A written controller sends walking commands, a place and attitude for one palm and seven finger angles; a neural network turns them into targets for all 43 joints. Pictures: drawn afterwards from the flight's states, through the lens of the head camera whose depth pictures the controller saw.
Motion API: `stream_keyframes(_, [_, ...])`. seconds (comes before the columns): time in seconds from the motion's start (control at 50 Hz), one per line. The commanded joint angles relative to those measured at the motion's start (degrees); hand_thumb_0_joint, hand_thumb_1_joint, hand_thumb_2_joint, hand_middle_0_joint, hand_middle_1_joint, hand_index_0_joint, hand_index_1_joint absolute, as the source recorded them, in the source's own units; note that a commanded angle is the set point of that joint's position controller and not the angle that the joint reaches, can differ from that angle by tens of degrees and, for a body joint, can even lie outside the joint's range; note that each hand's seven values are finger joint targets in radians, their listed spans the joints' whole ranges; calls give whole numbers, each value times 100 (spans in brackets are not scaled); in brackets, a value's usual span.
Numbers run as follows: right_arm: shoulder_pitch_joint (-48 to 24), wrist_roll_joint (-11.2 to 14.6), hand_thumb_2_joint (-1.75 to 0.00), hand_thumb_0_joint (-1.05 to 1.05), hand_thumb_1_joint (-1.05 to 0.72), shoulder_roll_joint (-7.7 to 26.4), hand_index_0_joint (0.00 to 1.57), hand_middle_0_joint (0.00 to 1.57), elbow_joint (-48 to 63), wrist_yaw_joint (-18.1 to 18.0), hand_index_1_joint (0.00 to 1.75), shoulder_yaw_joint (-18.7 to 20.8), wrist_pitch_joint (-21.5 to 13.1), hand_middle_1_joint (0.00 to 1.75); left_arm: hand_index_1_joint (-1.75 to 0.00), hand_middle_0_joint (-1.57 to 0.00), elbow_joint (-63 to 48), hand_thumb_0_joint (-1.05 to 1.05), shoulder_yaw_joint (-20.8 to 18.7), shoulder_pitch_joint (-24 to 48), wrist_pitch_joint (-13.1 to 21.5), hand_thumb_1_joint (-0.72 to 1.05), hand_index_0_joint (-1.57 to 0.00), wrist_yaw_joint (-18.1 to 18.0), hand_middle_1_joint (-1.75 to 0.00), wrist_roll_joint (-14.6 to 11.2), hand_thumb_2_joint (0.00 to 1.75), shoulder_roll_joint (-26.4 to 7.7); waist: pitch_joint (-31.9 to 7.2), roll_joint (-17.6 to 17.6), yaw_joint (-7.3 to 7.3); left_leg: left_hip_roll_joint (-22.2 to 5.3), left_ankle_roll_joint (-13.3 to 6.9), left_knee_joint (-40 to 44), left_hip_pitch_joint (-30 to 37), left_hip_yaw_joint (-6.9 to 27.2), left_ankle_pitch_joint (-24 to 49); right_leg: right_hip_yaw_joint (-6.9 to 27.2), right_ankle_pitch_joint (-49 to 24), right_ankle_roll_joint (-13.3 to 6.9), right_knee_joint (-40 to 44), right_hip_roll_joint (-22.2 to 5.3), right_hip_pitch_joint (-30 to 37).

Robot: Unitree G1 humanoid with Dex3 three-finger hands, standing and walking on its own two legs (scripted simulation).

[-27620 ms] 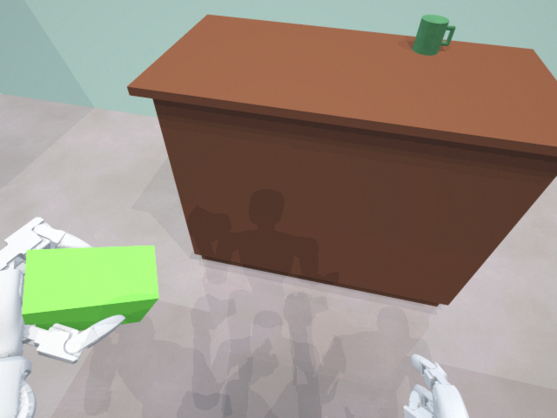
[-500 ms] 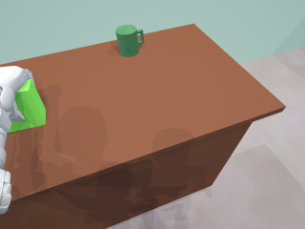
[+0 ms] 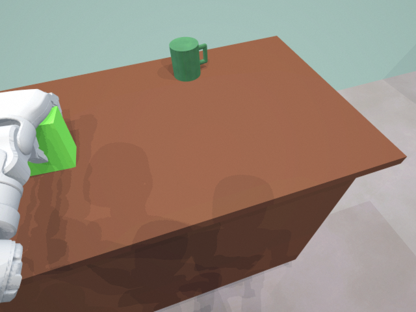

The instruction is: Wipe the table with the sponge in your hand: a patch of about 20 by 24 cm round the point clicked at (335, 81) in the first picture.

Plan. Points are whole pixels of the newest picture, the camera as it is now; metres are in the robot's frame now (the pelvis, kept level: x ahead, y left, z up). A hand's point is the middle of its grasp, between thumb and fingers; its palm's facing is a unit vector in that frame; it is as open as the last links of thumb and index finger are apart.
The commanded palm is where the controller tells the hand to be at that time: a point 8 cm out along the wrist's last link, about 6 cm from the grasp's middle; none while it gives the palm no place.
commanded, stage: slide across to the middle lane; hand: left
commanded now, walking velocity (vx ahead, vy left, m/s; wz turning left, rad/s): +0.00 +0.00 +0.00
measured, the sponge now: (41, 149) +0.38 +0.37 +0.11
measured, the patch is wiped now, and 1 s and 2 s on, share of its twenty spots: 0.40 0.45 0.50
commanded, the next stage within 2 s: wipe back along the middle lane in 0.54 s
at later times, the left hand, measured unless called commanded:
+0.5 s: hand (68, 125) +0.41 +0.30 +0.15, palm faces -0.04 +0.03 -1.00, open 10.1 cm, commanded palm +0.39 +0.28 +0.19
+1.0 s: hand (79, 130) +0.39 +0.28 +0.15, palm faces +0.00 +0.02 -1.00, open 10.1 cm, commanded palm +0.36 +0.26 +0.18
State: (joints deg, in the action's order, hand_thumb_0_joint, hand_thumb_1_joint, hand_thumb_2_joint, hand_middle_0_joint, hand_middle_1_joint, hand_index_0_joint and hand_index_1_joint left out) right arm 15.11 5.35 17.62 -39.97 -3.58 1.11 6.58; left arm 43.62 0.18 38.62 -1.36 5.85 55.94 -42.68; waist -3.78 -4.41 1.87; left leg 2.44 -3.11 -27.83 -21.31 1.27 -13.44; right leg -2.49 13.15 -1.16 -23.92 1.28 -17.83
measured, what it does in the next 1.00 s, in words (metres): stands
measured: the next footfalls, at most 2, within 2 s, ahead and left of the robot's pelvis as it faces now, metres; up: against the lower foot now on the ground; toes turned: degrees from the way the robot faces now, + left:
none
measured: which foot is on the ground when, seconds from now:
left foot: down 0.00-1.00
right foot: down 0.00-1.00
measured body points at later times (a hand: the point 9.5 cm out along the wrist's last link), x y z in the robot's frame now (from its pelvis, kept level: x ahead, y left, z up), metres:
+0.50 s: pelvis +0.01 +0.00 +0.00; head +0.04 -0.02 +0.45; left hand +0.40 +0.30 +0.20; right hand +0.19 -0.23 -0.11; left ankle +0.00 +0.08 -0.74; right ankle -0.02 -0.11 -0.74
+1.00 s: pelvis +0.01 -0.01 +0.00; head +0.02 -0.05 +0.45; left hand +0.39 +0.27 +0.20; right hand +0.17 -0.27 -0.12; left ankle +0.00 +0.08 -0.74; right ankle -0.02 -0.11 -0.74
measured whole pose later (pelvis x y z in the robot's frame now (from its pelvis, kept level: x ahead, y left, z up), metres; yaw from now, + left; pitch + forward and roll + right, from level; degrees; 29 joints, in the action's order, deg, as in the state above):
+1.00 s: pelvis +0.01 -0.01 +0.00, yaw -1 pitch +4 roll -1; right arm 9.8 4.8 18.1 -38.0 -1.9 -0.7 6.6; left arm 22.9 4.4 28.1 -18.2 5.6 54.5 -33.2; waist -3.8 -5.4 1.9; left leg 1.9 -2.2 -25.3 -15.2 0.6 -14.1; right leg -1.6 14.4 -2.0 -23.2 1.8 -12.9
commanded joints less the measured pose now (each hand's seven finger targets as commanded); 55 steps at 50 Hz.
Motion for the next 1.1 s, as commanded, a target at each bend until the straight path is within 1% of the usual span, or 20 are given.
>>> stream_keyframes(0.0, [-338,-19,-90,0,-90,789,20,20,644,-51,30,192,-276,30,-160,-120,-1032,0,-188,1814,-94,10,-120,-137,-160,-236,130,-789,-1264,323,-223,-115,-1,261,1305,285,1443,217,-1004,-335,342,15,175])
stream_keyframes(0.06, [-578,-22,-90,0,-90,752,20,20,750,-35,30,132,-339,30,-160,-120,-1484,0,-167,2115,-293,10,-120,-110,-160,-175,130,-856,-1372,59,-157,-99,38,334,1404,307,1612,213,-1083,-380,352,7,280])
stream_keyframes(0.18, [-709,-77,-90,0,-90,717,20,20,803,-4,30,96,-410,30,-160,-120,-1872,0,-248,2101,-664,10,-120,-82,-160,-104,130,-915,-1671,9,-86,-85,122,271,1644,304,2217,133,-1451,-395,279,27,562])
stream_keyframes(0.2, [-739,-65,-90,0,-90,680,20,20,819,21,30,74,-411,30,-160,-120,-1890,0,43,2130,-739,10,-120,-51,-160,-79,130,-586,-1565,-7,-133,-96,164,257,1675,315,2305,100,-1441,-381,260,23,448])
stream_keyframes(0.26, [-872,-88,-90,0,-90,686,20,20,906,47,30,50,-431,30,-160,-120,-2111,0,-239,1869,-872,10,-120,-44,-160,-106,130,-762,-1713,59,6,-119,198,261,1691,322,2634,119,-1661,-410,250,27,639])
stream_keyframes(0.28, [-873,-102,-90,0,-90,657,20,20,917,64,30,52,-422,30,-160,-120,-2200,0,22,1870,-932,10,-120,-34,-160,-86,130,-468,-1770,62,-25,-114,213,222,1766,323,2785,77,-1703,-383,207,27,631])
stream_keyframes(0.32, [-917,-101,-90,0,-90,659,20,20,897,84,30,40,-407,30,-160,-120,-2247,0,81,1956,-1070,10,-120,-47,-160,-87,130,-391,-1692,108,-53,-129,223,222,1771,308,2639,79,-1642,-368,219,14,556])
stream_keyframes(0.36, [-1015,-100,-90,0,-90,656,20,20,941,68,30,-11,-430,30,-160,-120,-2265,0,-98,1968,-1158,10,-120,-70,-160,-81,130,-568,-1679,180,10,-113,230,284,1658,330,2655,76,-1672,-401,235,34,656])
stream_keyframes(0.4, [-946,-97,-90,0,-90,640,20,20,845,61,30,15,-431,30,-160,-120,-2156,0,233,2201,-1266,10,-120,-68,-160,-14,130,-234,-1688,258,-102,-119,233,240,1753,301,2579,34,-1615,-365,200,30,524])
stream_keyframes(0.46, [-1034,-101,-90,0,-90,597,20,20,940,59,30,-8,-484,30,-160,-120,-2359,0,220,2139,-1285,10,-120,-73,-160,-81,130,-157,-1884,150,-24,-101,241,245,1794,332,2660,67,-1662,-397,195,36,657])
stream_keyframes(0.52, [-1021,-106,-90,0,-90,593,20,20,877,70,30,-8,-455,30,-160,-120,-2283,0,472,2102,-1389,10,-120,-72,-160,-73,130,131,-1727,195,-75,-83,241,216,1768,285,2580,21,-1687,-365,184,24,599])
stream_keyframes(0.6, [-983,-99,-90,0,-90,608,20,20,804,33,30,-18,-470,30,-160,-120,-2049,0,376,2334,-1473,10,-120,-108,-160,24,130,-48,-1683,309,-93,-74,204,280,1657,266,2250,27,-1520,-373,206,34,603])
stream_keyframes(0.66, [-1067,-116,-90,0,-90,628,20,20,893,26,30,-43,-457,30,-160,-120,-2022,0,-5,1808,-1465,10,-120,-102,-160,-45,130,-341,-1736,401,65,-49,125,317,1447,200,2215,108,-1826,-385,224,8,972])
stream_keyframes(0.74, [-1124,-104,-90,0,-90,623,20,20,939,77,30,-32,-374,30,-160,-120,-2064,0,162,1208,-1500,10,-120,-22,-160,-98,130,-82,-1497,456,44,-62,67,313,1343,120,2086,90,-1879,-321,213,-15,984])
stream_keyframes(0.76, [-1188,-99,-90,0,-90,638,20,20,970,78,30,-41,-384,30,-160,-120,-2174,0,-46,1139,-1477,10,-120,-14,-160,-120,130,-285,-1514,397,83,-71,48,335,1318,127,2106,130,-1916,-346,223,-9,1034])
stream_keyframes(0.8, [-1162,-87,-90,0,-90,649,20,20,956,92,30,-25,-347,30,-160,-120,-2229,0,107,998,-1523,10,-120,8,-160,-122,130,-138,-1463,451,35,-61,38,317,1301,83,1985,114,-1877,-306,208,-22,1004])
stream_keyframes(0.96, [-1446,-62,-90,0,-90,626,20,20,1180,152,30,-18,-290,30,-160,-120,-2971,0,40,-24,-1684,10,-120,61,-160,-321,130,19,-1383,382,172,-50,10,294,1250,62,2030,192,-2027,-310,157,-25,1125])
stream_keyframes(1.0, [-1445,-50,-90,0,-90,633,20,20,1145,156,30,-21,-250,30,-160,-120,-2914,0,222,-265,-1807,10,-120,65,-160,-374,130,261,-1154,668,107,-51,0,282,1153,9,1803,156,-1959,-248,179,-27,1025])
stream_keyframes(1.06, [-1597,-41,-90,0,-90,646,20,20,1186,146,30,-47,-244,30,-160,-120,-3135,0,-28,-496,-1932,10,-120,59,-160,-436,130,28,-1193,629,203,-34,7,313,1112,11,1814,198,-2021,-260,153,-23,1137])
stream_keyframes(1.08, [-1583,-45,-90,0,-90,623,20,20,1187,145,30,-49,-237,30,-160,-120,-3141,0,214,-517,-1987,10,-120,67,-160,-422,130,282,-1169,663,153,-31,6,288,1140,-16,1807,152,-1994,-238,138,-20,1093])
